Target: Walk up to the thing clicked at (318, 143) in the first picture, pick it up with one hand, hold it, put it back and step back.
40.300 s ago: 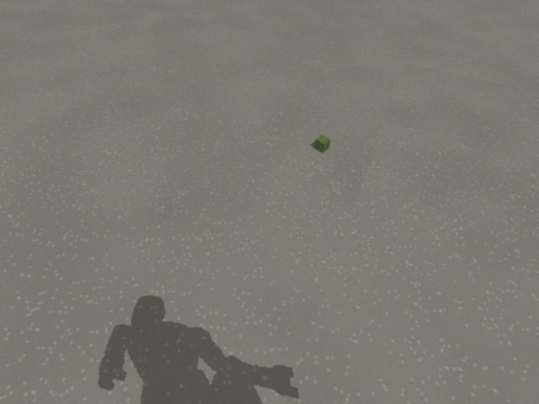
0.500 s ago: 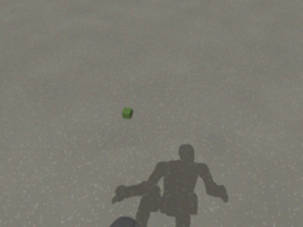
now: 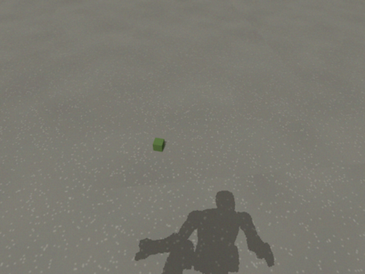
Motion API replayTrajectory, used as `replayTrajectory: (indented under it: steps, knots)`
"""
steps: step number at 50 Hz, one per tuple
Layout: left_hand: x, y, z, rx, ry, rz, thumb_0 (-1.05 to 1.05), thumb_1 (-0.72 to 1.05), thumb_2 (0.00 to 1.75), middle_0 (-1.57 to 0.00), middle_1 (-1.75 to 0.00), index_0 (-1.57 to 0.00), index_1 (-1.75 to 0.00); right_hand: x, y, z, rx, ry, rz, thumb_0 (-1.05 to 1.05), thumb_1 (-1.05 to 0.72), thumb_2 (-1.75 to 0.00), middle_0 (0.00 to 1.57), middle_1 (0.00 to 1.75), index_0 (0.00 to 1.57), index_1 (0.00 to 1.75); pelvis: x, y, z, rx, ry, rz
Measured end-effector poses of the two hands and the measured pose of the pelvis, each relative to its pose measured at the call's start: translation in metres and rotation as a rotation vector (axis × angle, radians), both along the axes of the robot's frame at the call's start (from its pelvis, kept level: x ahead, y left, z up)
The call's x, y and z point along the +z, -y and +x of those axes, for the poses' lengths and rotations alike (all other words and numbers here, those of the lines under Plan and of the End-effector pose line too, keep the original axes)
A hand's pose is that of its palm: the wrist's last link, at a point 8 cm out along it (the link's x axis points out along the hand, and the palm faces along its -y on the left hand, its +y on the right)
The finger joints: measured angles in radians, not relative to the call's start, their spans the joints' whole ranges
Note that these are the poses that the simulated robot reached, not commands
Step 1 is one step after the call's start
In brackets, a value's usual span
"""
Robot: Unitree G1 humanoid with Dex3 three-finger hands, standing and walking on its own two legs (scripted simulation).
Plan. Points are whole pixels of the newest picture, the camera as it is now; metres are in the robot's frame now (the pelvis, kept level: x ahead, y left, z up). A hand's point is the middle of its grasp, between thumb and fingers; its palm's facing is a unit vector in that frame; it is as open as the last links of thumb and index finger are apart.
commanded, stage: step back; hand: left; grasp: from above
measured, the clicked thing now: (158, 144) +1.10 +0.20 -0.73
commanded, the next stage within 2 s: stand in 0.48 s
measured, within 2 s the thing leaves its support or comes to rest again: neither
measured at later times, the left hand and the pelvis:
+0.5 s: hand out of the picture +0.14 +0.28 -0.14, palm faces -0.01 -0.93 -0.37, open 7.4 cm; pelvis +0.04 +0.02 +0.01, yaw -1 degrees
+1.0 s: hand out of the picture +0.12 +0.26 -0.14, palm faces -0.06 -0.94 -0.34, open 7.4 cm; pelvis +0.03 +0.01 +0.02, yaw -1 degrees
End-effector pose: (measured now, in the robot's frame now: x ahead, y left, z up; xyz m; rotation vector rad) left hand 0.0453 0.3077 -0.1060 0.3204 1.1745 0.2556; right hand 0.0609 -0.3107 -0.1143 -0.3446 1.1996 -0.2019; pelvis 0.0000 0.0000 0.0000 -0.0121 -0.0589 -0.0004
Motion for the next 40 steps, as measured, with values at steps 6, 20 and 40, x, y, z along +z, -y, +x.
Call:
replayTrajectory:
  steps: [6,20,40]
  knots:
    - [-0.009,-0.015,0.012,0.008,-0.012,-0.016,0.01,0.90,0.89,-0.21,-0.30,-0.21,-0.30,0.003,-0.011,0.023,0.023,0.011,-0.022,0.01,-0.91,-0.90,0.20,0.30,0.21,0.30,-0.004,-0.016,0.012,0.019,-0.003,0.010]
    - [-0.005,-0.024,0.072,-0.029,-0.013,-0.017,0.01,0.90,0.89,-0.20,-0.30,-0.20,-0.30,0.010,-0.046,0.075,0.001,0.060,0.031,0.01,-0.91,-0.90,0.20,0.30,0.21,0.30,0.007,-0.023,0.039,-0.018,-0.022,0.007]
    - [0.007,0.006,0.089,-0.084,-0.012,-0.044,0.01,0.90,0.89,-0.20,-0.30,-0.20,-0.30,0.017,-0.026,0.057,-0.049,0.019,0.038,0.01,-0.91,-0.90,0.20,0.30,0.21,0.30,0.019,-0.013,0.035,-0.020,-0.013,0.014]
